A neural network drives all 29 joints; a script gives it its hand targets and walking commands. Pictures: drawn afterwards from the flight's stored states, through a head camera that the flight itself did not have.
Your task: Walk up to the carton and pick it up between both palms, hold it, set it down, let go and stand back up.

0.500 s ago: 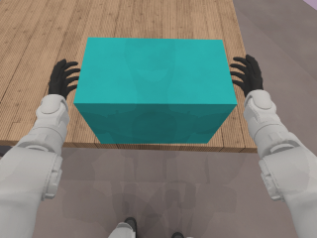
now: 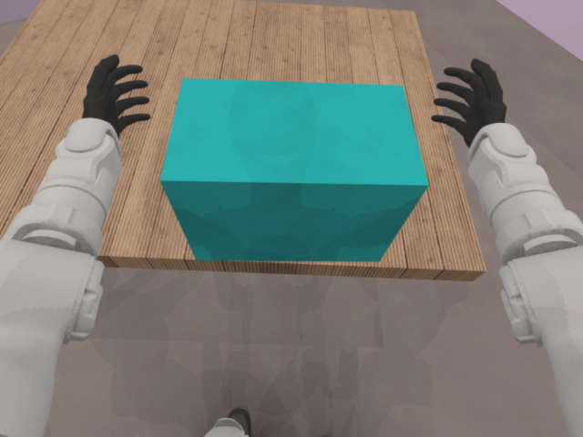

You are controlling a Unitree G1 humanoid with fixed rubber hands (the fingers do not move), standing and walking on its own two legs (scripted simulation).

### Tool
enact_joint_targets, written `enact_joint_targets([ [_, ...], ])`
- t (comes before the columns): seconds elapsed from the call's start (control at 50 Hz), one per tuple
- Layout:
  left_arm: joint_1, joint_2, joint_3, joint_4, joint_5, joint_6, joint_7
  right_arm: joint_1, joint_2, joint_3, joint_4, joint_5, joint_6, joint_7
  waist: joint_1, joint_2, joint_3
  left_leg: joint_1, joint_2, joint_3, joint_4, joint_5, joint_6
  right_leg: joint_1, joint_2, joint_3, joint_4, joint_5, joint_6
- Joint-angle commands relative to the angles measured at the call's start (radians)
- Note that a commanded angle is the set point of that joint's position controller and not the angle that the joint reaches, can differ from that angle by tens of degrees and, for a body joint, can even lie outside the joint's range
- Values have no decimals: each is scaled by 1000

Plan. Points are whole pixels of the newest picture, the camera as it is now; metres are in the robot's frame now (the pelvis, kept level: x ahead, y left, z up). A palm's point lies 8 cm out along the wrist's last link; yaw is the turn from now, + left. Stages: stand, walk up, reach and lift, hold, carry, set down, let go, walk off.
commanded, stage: set down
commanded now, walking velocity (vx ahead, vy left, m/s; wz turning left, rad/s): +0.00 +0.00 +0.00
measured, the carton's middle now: (291, 179) +0.48 +0.05 +0.01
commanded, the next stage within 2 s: none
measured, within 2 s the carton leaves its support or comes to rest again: neither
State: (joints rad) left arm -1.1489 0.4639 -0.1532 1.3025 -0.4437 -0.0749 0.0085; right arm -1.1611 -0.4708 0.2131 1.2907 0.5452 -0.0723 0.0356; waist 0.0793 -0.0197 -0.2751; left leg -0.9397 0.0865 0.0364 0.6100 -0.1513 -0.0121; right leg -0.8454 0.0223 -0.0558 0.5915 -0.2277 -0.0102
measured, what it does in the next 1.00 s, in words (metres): stands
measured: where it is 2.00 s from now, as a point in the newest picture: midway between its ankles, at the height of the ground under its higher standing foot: outside the picture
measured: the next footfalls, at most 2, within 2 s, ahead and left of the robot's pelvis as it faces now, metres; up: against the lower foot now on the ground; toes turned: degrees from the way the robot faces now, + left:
none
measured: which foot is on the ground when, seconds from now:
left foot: down 0.00-1.00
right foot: down 0.00-1.00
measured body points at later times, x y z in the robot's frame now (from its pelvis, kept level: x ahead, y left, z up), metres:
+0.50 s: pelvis +0.00 -0.01 +0.02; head +0.09 +0.02 +0.46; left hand +0.47 +0.31 +0.17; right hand +0.53 -0.20 +0.19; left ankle +0.05 +0.13 -0.71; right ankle +0.01 -0.12 -0.71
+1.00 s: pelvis +0.01 -0.01 +0.03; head +0.08 +0.01 +0.47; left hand +0.41 +0.30 +0.11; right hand +0.46 -0.20 +0.11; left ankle +0.05 +0.13 -0.71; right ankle +0.01 -0.12 -0.71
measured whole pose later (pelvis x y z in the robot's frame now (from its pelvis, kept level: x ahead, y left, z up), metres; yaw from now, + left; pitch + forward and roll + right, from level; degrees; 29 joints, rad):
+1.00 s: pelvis +0.01 -0.01 +0.03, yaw +2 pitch +13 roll -1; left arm -0.68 0.47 0.06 0.79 -0.34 0.09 -0.04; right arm -0.69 -0.41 0.11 0.82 0.48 0.01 -0.05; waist 0.04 0.00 -0.10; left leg -0.54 0.07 0.01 0.43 -0.11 -0.03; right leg -0.44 0.02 -0.07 0.41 -0.20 -0.02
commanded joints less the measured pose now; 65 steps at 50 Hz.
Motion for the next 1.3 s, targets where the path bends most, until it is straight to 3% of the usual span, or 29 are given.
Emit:
enact_joint_targets([
  [0.0, -524, 236, 13, -146, -11, -22, 6, -517, -244, -43, -126, 6, -19, 6, 11, 24, -794, 578, -61, 18, -20, 286, -22, 329, 49, -28, -50, 317, 46],
  [0.2, -592, 251, -44, -178, -52, 41, 1, -571, -267, -39, -112, 31, 32, 22, -9, 69, -756, 640, -65, 10, -44, 297, -28, 331, 43, -33, -95, 317, 33],
  [0.36, -563, 287, -6, -257, -27, 108, -8, -555, -290, -37, -157, 50, 70, 10, -19, 75, -767, 678, -74, 1, -58, 367, -29, 409, 38, -30, -111, 405, 42],
  [0.56, -292, 269, 131, -413, 81, 123, -46, -287, -231, -49, -314, 41, 66, -34, -18, 62, -620, 755, -90, 6, -117, 434, -19, 534, 29, -14, -178, 397, 62],
  [0.68, -215, 283, 197, -581, 78, 98, -38, -210, -223, -137, -524, -19, 39, -66, -30, 73, -652, 805, -96, 6, -106, 419, -26, 522, 37, -15, -190, 366, 58],
  [0.78, -114, 284, 238, -677, 76, 112, -39, -127, -212, -182, -635, -58, 43, -83, -42, 60, -648, 834, -96, -3, -97, 426, -23, 535, 39, -7, -192, 373, 57],
  [0.98, 97, 233, 284, -709, 118, 120, -56, 89, -150, -169, -657, -64, 34, -81, -37, 45, -453, 864, -99, -3, -125, 401, -11, 580, 31, 9, -218, 288, 60],
  [1.28, 326, 167, 305, -794, 151, 27, -56, 343, -94, -177, -716, -95, -76, -60, -43, 62, -283, 928, -100, 3, -128, 413, -26, 585, 23, 21, -236, 255, 51],
])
